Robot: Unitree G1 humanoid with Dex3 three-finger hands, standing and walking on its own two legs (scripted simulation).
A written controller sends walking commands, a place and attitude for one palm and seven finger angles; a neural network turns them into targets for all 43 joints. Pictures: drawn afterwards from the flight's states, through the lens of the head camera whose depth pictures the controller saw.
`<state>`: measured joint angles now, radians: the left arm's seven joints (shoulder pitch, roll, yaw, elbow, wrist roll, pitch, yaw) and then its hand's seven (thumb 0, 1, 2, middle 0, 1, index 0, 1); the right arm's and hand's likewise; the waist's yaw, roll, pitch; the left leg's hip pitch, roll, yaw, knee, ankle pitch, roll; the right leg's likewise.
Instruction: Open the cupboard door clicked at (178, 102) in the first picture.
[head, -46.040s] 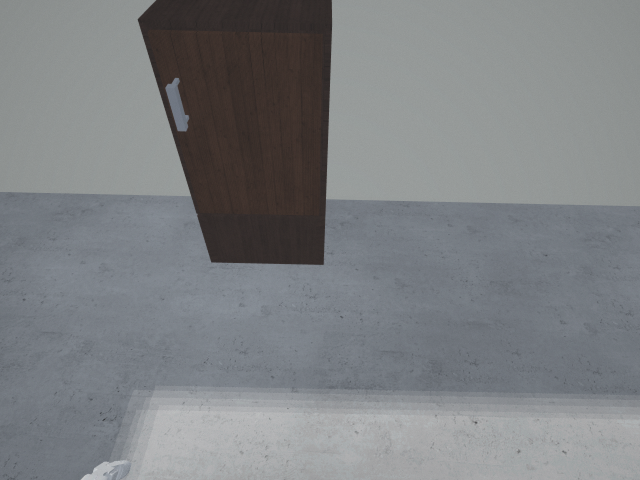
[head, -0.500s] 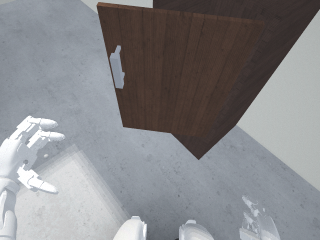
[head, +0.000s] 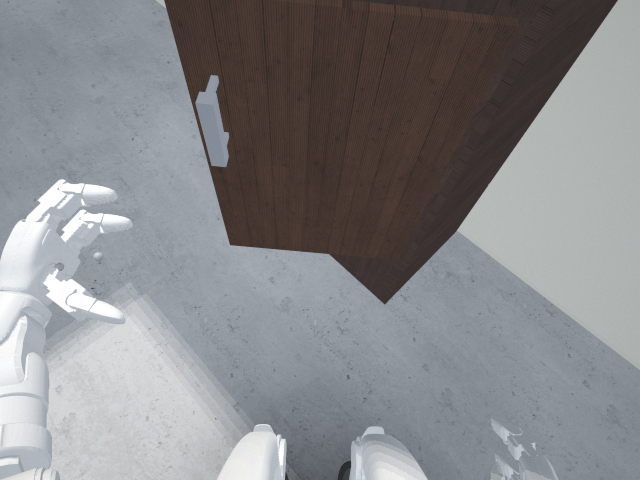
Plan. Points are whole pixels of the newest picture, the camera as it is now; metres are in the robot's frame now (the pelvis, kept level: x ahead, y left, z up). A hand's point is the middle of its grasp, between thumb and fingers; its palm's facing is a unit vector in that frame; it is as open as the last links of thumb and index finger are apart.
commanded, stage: move the hooked fingers beside the handle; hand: left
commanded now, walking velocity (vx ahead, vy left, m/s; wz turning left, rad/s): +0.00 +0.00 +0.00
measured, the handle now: (216, 122) +0.59 +0.18 +0.04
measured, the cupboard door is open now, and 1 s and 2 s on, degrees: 41 41 41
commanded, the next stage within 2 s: slide the fingers in behind the handle in 1.90 s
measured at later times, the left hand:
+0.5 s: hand (134, 199) +0.44 +0.25 +0.04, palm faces -0.06 -1.00 -0.02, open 14.0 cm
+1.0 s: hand (156, 155) +0.51 +0.24 +0.05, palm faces -0.02 -1.00 -0.02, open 14.0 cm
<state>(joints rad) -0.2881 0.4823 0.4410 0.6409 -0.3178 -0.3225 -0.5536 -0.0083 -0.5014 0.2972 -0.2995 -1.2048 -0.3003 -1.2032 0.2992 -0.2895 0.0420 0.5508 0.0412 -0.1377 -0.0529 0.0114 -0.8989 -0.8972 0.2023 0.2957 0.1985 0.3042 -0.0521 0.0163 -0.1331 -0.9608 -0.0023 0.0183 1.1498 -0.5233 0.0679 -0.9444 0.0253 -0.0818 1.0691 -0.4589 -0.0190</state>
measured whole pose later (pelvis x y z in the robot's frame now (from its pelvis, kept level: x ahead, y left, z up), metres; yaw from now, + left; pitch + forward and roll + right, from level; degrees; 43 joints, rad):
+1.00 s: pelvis +0.00 +0.00 -0.02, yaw -1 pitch +26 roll -5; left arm -0.93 0.70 0.48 1.21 -0.11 -0.38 -0.45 -0.01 -0.50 0.30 -0.30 -1.20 -0.30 -1.20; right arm 0.35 -0.30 0.07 0.60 0.01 0.05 -0.03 0.01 -0.90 -0.90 0.20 0.30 0.20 0.30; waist -0.19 0.02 -0.11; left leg -1.16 0.02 0.00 1.23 -0.54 0.06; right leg -1.13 0.05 -0.10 1.13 -0.46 -0.03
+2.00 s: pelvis +0.01 +0.01 -0.02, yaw -2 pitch +28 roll -7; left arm -0.96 0.70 0.47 1.20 -0.07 -0.35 -0.40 -0.01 -0.50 0.30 -0.30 -1.20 -0.30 -1.20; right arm 0.38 -0.28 0.08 0.59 -0.01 0.11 0.00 0.00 -0.90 -0.90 0.20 0.30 0.20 0.30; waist -0.21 0.04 -0.11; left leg -1.18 0.02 0.00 1.23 -0.55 0.08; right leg -1.14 0.05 -0.10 1.10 -0.46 0.00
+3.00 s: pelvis +0.01 +0.00 -0.02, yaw -1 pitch +27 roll -5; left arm -0.95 0.53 0.38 1.17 -0.08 -0.42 -0.26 -0.01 -0.50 0.30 -0.30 -1.22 -0.30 -1.20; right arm 0.37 -0.27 0.05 0.61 -0.02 0.08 0.02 0.00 -0.90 -0.90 0.20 0.30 0.20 0.30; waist -0.19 0.04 -0.12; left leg -1.16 0.01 0.01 1.23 -0.55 0.07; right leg -1.13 0.04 -0.09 1.13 -0.47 -0.02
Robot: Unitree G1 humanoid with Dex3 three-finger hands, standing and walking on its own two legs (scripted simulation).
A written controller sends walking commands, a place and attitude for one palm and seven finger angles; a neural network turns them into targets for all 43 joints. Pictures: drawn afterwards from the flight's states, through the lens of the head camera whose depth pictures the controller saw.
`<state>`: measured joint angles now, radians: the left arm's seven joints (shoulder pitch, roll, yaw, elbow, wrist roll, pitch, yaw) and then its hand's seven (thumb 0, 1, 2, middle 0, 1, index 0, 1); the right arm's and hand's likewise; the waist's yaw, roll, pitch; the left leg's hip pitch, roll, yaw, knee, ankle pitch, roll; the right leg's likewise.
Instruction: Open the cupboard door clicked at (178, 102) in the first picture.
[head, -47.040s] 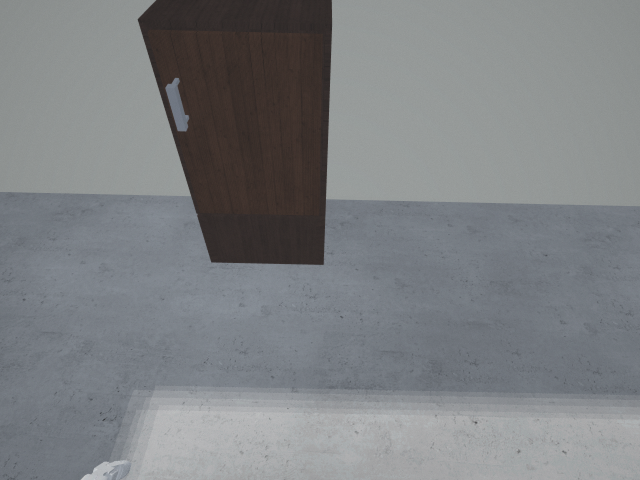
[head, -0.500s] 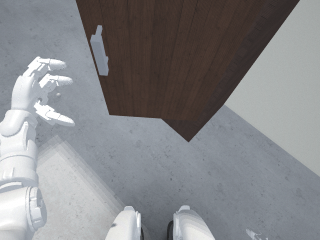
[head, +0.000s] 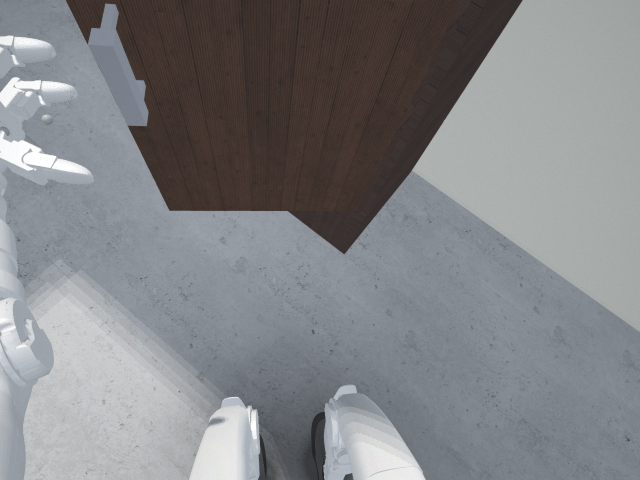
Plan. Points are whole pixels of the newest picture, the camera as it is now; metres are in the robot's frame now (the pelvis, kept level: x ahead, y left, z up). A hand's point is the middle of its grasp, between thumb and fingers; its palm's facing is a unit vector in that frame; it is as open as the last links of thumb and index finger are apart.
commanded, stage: move the hooked fingers beside the handle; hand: left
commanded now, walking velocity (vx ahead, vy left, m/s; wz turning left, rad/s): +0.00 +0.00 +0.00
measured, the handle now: (124, 69) +0.59 +0.19 +0.06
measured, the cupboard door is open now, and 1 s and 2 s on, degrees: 41 41 41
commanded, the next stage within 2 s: slide the fingers in behind the handle in 0.90 s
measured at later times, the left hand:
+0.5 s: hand (45, 105) +0.53 +0.27 +0.07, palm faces -0.01 -1.00 -0.03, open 14.0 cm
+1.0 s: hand (60, 110) +0.53 +0.26 +0.05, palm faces -0.01 -1.00 -0.03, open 14.0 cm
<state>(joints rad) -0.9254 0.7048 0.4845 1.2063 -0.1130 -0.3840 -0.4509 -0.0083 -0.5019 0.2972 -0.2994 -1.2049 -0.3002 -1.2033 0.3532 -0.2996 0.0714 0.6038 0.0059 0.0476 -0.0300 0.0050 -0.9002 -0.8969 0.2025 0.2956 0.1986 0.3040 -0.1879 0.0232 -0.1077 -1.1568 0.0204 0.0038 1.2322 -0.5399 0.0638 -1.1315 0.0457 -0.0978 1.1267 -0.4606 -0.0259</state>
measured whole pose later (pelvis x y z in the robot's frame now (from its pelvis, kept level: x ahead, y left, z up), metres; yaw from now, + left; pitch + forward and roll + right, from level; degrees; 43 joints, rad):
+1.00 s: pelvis +0.01 +0.02 +0.00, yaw -1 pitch +28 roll -7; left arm -0.96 0.70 0.47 1.20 -0.07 -0.35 -0.40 -0.01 -0.50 0.30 -0.30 -1.20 -0.30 -1.20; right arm 0.38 -0.28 0.08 0.59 -0.01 0.11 0.00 0.00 -0.90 -0.90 0.20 0.30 0.20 0.30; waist -0.21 0.04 -0.11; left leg -1.18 0.02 0.00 1.23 -0.55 0.08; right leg -1.14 0.05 -0.10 1.10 -0.46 0.00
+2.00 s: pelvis +0.01 +0.01 +0.00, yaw +0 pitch +27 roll -5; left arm -0.95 0.53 0.38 1.17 -0.08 -0.42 -0.26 -0.01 -0.50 0.30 -0.30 -1.22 -0.30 -1.20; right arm 0.37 -0.27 0.05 0.61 -0.02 0.08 0.02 0.00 -0.90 -0.90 0.20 0.30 0.20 0.30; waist -0.19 0.04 -0.12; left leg -1.16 0.01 0.01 1.23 -0.55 0.07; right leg -1.13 0.04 -0.09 1.13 -0.47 -0.02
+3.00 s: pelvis +0.01 +0.00 +0.01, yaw +0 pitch +26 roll -4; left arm -0.90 0.47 0.37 1.17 -0.07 -0.45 -0.22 -0.01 -0.11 0.47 -0.32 -1.24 -0.33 -1.25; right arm 0.37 -0.27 0.05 0.60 -0.02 0.09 0.02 0.00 -0.90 -0.90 0.20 0.30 0.20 0.30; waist -0.19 0.04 -0.13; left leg -1.11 0.01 0.02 1.20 -0.55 0.06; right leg -1.10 0.05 -0.08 1.12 -0.47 -0.02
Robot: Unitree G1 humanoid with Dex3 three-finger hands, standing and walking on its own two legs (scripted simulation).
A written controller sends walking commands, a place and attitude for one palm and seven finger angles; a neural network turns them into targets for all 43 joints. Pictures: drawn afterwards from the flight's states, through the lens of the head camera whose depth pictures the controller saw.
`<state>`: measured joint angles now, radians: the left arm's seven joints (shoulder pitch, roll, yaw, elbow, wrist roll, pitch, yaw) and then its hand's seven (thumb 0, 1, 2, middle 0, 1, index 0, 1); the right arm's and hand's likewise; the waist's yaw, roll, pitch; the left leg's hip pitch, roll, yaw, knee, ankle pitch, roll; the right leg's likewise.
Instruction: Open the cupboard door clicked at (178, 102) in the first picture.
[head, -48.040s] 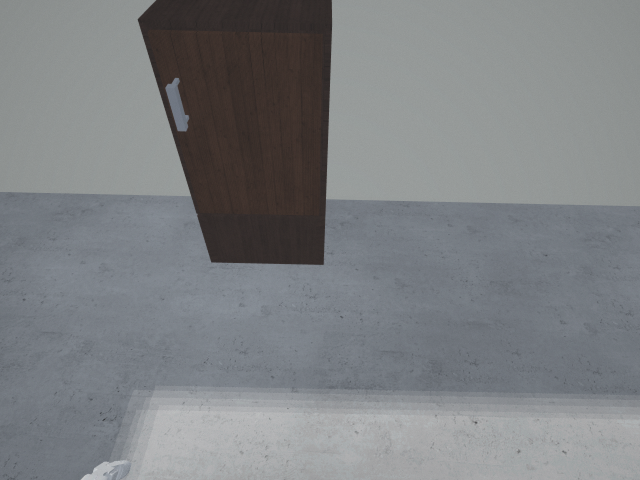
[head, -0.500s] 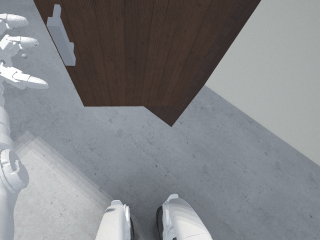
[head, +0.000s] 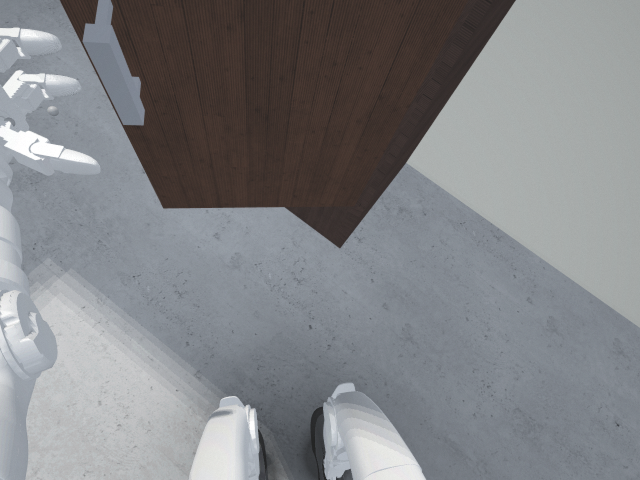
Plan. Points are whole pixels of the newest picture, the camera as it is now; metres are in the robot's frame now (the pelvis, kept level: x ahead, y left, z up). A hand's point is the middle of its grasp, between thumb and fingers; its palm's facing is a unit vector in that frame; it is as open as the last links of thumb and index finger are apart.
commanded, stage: slide the fingers in behind the handle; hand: left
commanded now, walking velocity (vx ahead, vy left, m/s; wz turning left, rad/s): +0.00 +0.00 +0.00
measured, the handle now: (120, 66) +0.58 +0.19 +0.06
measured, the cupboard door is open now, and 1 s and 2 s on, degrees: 41 41 42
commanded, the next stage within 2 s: close the thumb around the handle in 1.60 s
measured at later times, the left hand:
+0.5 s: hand (90, 111) +0.52 +0.21 +0.06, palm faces +0.00 -1.00 -0.02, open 14.0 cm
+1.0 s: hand (117, 111) +0.52 +0.19 +0.05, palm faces +0.00 -1.00 -0.02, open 14.0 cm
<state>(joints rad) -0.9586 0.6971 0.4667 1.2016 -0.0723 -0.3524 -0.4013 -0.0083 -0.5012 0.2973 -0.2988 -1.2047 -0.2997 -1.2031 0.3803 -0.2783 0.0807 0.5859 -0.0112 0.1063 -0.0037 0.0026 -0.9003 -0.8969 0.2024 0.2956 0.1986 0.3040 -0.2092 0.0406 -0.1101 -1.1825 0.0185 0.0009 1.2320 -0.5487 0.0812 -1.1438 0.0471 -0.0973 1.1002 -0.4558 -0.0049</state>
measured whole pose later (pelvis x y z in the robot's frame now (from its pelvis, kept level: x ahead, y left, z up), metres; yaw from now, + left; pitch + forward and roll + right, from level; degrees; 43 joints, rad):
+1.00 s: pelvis +0.00 -0.01 +0.00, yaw +1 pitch +27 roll -5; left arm -0.95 0.53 0.38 1.17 -0.08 -0.42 -0.26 -0.01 -0.50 0.30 -0.30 -1.22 -0.30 -1.20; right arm 0.37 -0.27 0.05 0.61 -0.02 0.08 0.02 0.00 -0.90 -0.90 0.20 0.30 0.20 0.30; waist -0.19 0.04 -0.12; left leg -1.16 0.01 0.01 1.23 -0.55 0.07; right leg -1.13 0.04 -0.09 1.13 -0.47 -0.02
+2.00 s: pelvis +0.00 -0.02 +0.00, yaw +1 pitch +26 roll -4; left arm -0.90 0.47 0.37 1.17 -0.07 -0.45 -0.22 -0.01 -0.11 0.47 -0.32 -1.24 -0.33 -1.25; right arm 0.37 -0.27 0.05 0.60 -0.02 0.09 0.02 0.00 -0.90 -0.90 0.20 0.30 0.20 0.30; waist -0.19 0.04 -0.13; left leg -1.11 0.01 0.02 1.20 -0.55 0.06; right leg -1.10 0.05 -0.08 1.12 -0.47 -0.02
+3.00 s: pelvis +0.02 -0.01 +0.03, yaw +0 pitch +21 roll -2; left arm -0.30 0.16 0.17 0.59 -0.16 -0.45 -0.05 0.03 0.67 0.74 -0.33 -1.32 -0.34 -1.32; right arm 0.33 -0.24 0.00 0.54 0.00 0.08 0.05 0.01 -0.90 -0.90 0.20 0.30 0.20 0.30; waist -0.08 0.03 -0.18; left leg -0.92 0.01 0.06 1.08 -0.53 0.06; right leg -0.93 0.05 -0.03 1.03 -0.46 -0.02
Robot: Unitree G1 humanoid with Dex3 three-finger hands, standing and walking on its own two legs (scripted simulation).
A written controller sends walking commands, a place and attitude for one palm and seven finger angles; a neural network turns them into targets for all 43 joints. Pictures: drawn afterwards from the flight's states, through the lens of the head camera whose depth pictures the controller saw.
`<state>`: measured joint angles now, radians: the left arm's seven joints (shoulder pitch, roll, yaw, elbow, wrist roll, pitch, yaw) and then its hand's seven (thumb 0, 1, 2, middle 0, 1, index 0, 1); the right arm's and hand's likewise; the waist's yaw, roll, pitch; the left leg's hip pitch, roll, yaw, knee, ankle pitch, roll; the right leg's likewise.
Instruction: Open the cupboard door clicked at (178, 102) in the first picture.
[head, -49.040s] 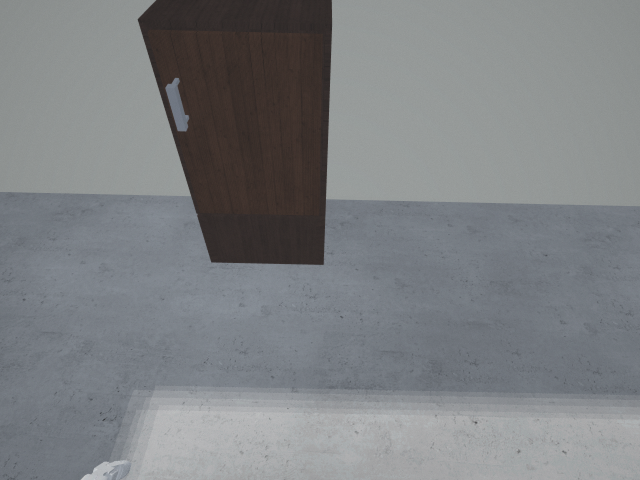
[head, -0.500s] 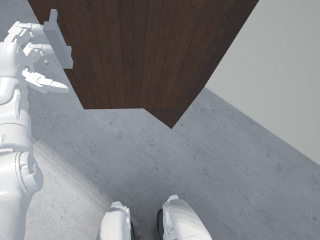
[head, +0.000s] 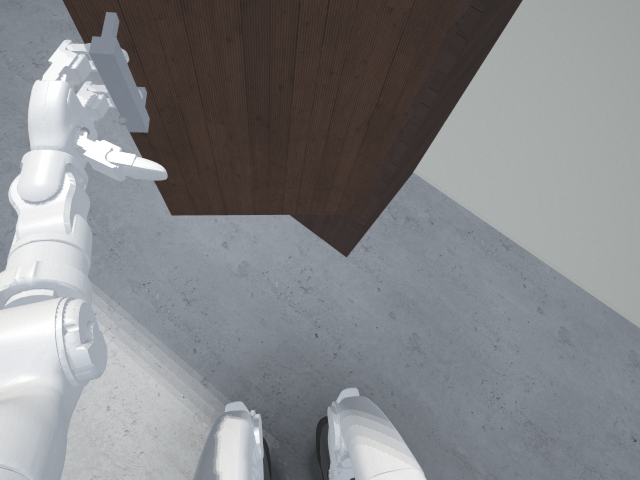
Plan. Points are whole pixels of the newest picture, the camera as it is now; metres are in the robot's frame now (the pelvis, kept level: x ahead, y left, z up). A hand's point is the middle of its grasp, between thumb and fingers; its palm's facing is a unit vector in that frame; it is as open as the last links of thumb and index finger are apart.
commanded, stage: slide the fingers in behind the handle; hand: left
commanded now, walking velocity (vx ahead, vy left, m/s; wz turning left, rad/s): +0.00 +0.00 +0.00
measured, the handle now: (125, 76) +0.58 +0.19 +0.06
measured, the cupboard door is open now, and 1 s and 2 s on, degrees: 41 42 60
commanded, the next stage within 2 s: close the thumb around the handle in 0.60 s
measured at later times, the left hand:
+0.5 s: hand (144, 119) +0.53 +0.17 +0.05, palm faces +0.00 -1.00 -0.02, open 14.0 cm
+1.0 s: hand (141, 124) +0.52 +0.17 +0.05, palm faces -0.01 -1.00 -0.02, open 11.4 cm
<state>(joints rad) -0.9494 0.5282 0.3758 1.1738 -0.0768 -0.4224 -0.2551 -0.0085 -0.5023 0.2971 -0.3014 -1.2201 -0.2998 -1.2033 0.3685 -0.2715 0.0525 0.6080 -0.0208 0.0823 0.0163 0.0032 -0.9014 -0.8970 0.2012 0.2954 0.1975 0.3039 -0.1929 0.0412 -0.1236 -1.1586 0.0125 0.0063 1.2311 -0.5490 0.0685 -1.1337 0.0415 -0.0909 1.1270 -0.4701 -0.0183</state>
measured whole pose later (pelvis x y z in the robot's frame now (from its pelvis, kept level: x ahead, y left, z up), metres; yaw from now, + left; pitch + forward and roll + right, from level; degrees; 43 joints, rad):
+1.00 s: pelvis +0.00 -0.01 +0.01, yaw +0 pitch +26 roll -4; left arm -0.90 0.47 0.37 1.17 -0.07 -0.45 -0.22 -0.01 -0.11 0.47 -0.32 -1.24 -0.33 -1.25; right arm 0.37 -0.27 0.05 0.60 -0.02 0.09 0.02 0.00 -0.90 -0.90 0.20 0.30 0.20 0.30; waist -0.19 0.04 -0.13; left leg -1.11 0.01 0.02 1.20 -0.55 0.06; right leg -1.10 0.05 -0.08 1.12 -0.47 -0.02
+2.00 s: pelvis +0.02 +0.00 +0.03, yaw -1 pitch +21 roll -2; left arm -0.30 0.16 0.17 0.59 -0.16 -0.45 -0.05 0.03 0.67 0.74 -0.33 -1.32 -0.34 -1.32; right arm 0.33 -0.24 0.00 0.54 0.00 0.08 0.05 0.01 -0.90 -0.90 0.20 0.30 0.20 0.30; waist -0.08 0.03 -0.18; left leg -0.92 0.01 0.06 1.08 -0.53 0.06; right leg -0.93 0.05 -0.03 1.03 -0.46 -0.02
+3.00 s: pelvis +0.00 -0.06 +0.02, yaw +5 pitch +16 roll +1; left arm 0.00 -0.10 -0.17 0.34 0.07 -0.40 0.53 0.01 0.19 0.59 -0.35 -1.28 -0.36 -1.28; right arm 0.18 -0.19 0.00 0.59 -0.07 -0.05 0.02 0.01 -0.90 -0.90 0.20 0.30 0.19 0.30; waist -0.01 0.03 -0.17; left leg -0.88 -0.03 -0.02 1.09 -0.49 -0.02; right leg -0.89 0.01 -0.11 1.10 -0.50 -0.10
